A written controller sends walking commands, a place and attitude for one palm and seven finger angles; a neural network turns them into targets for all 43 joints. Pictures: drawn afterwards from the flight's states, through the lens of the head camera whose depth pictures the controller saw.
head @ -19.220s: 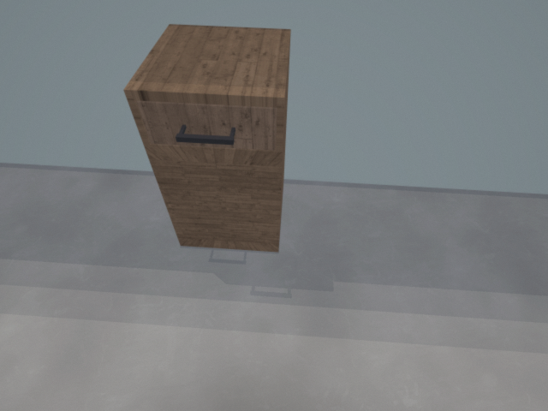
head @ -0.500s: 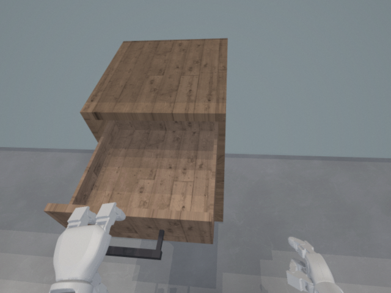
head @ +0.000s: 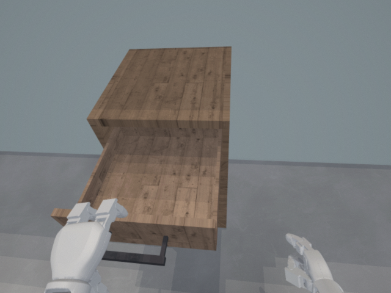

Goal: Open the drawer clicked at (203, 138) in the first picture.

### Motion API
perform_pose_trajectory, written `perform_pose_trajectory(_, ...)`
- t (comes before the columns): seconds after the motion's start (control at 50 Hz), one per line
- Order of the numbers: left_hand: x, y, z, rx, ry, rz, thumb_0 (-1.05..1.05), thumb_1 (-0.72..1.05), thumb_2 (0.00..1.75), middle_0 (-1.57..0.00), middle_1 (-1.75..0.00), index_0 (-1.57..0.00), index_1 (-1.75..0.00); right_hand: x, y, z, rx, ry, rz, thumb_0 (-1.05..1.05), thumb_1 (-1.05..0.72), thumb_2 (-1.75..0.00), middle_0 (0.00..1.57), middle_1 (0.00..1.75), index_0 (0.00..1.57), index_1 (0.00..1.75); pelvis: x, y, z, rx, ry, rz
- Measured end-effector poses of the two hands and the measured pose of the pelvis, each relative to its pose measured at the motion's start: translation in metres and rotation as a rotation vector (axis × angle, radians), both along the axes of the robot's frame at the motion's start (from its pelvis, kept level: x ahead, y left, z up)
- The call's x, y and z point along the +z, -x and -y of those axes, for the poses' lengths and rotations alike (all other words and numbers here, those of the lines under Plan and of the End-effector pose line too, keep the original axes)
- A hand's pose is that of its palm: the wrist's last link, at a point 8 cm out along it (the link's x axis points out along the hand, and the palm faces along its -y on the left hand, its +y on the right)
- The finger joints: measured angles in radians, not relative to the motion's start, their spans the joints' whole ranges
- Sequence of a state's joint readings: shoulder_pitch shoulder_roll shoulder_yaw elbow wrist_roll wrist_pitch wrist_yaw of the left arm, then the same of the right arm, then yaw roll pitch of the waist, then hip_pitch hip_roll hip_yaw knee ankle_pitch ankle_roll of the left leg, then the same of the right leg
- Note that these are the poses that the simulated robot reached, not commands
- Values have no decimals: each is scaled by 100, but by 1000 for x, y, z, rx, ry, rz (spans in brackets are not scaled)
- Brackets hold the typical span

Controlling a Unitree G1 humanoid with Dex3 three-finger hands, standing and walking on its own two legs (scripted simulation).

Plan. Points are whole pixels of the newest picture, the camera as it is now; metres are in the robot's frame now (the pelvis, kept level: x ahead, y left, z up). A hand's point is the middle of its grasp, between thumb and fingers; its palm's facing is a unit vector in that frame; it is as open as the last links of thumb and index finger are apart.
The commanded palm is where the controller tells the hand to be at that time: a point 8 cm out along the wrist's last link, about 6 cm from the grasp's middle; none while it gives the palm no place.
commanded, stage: lift the hand off the handle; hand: left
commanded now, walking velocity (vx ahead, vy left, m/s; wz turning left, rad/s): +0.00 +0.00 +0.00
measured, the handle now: (133, 248) +0.23 +0.20 -0.10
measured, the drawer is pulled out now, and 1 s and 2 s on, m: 0.30 0.30 0.30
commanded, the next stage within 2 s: draw the hand back to the body in 0.04 s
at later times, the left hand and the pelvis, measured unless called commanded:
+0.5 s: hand (77, 250) +0.17 +0.23 +0.07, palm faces +0.06 -0.14 -0.99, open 13.8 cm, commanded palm +0.15 +0.23 +0.13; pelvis +0.00 +0.00 +0.01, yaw +0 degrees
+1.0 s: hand (67, 226) +0.18 +0.22 +0.14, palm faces +0.32 -0.88 -0.36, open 13.1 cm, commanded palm +0.13 +0.27 +0.17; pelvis +0.01 +0.01 +0.02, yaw +3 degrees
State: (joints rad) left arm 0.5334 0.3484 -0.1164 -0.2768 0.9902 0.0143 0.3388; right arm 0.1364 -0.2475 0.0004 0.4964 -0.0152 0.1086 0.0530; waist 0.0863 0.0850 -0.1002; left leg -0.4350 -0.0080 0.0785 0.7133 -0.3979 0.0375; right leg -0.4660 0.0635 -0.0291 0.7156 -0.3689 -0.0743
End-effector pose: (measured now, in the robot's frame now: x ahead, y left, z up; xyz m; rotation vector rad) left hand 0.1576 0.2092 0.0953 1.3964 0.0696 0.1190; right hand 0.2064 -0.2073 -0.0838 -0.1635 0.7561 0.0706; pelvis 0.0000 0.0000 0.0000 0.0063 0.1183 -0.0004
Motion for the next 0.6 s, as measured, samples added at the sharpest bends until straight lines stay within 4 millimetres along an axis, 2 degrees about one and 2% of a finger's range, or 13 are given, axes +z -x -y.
perform_pose_trajectory(0.2,0,0,-3,9,6,-8,0,-49,30,-32,-120,-32,-120,1,-2,-5,10,-5,2,1,-91,-90,20,30,20,30,0,1,-1,-2,0,2)
perform_pose_trajectory(0.3,10,6,-4,-8,-12,17,0,-49,30,-32,-120,-32,-120,3,0,-6,10,-10,6,1,-91,-90,20,30,20,30,1,1,-2,-6,1,8)
perform_pose_trajectory(0.48,25,11,-26,51,-37,10,0,-49,30,-32,-120,-32,-120,4,3,-7,6,-2,-5,1,-91,-90,20,30,20,30,5,4,-3,6,4,30)
perform_pose_trajectory(0.6,33,13,-28,26,-27,-4,0,-49,30,-32,-120,-32,-120,10,2,-9,11,18,2,1,-91,-90,20,30,20,30,9,5,-5,9,8,44)
